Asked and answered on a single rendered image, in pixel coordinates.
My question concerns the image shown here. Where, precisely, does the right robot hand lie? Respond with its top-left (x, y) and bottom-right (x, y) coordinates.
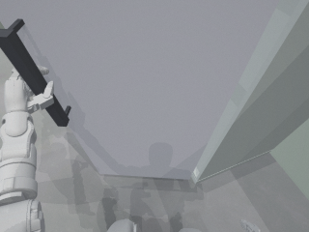
top-left (240, 219), bottom-right (261, 232)

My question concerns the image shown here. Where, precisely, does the robot left thigh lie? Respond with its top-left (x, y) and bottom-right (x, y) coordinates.
top-left (107, 219), bottom-right (138, 232)

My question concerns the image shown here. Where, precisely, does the robot left upper arm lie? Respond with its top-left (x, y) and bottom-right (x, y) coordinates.
top-left (0, 199), bottom-right (45, 232)

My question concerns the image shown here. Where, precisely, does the robot left forearm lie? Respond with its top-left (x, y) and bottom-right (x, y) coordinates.
top-left (0, 111), bottom-right (38, 207)

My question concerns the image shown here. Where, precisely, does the left robot hand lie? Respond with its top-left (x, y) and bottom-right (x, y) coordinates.
top-left (4, 65), bottom-right (54, 114)

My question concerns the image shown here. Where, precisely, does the handle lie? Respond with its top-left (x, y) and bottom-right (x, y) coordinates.
top-left (0, 18), bottom-right (71, 127)

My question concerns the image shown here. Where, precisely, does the fridge door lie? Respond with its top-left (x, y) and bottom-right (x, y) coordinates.
top-left (0, 0), bottom-right (280, 180)

